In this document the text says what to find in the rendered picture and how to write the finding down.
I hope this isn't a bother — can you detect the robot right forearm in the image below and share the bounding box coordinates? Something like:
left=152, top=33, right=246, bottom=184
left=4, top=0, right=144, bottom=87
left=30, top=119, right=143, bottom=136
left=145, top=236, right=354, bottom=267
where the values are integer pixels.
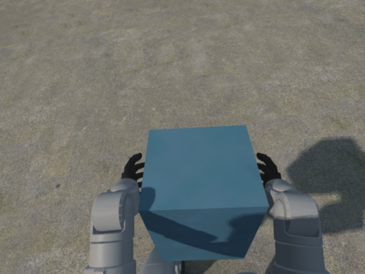
left=265, top=179, right=330, bottom=274

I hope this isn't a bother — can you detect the robot left forearm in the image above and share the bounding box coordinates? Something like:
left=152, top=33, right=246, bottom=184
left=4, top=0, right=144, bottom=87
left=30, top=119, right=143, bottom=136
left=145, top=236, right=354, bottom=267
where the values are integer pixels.
left=84, top=178, right=140, bottom=274

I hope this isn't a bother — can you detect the robot right hand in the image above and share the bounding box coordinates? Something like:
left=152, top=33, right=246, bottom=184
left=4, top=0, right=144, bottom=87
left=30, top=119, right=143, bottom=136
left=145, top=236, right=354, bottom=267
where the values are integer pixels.
left=257, top=153, right=281, bottom=189

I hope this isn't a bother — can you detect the robot left hand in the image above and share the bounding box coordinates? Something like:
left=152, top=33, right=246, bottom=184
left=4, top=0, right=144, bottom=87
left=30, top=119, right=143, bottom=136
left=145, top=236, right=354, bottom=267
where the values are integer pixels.
left=121, top=153, right=145, bottom=194

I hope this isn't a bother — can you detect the carton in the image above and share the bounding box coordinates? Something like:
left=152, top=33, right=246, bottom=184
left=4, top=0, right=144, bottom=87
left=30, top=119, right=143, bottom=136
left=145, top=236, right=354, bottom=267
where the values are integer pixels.
left=138, top=125, right=269, bottom=261

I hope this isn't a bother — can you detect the robot left thigh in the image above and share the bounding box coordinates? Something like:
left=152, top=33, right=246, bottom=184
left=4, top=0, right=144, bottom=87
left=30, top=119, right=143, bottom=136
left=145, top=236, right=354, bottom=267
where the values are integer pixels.
left=139, top=247, right=181, bottom=274

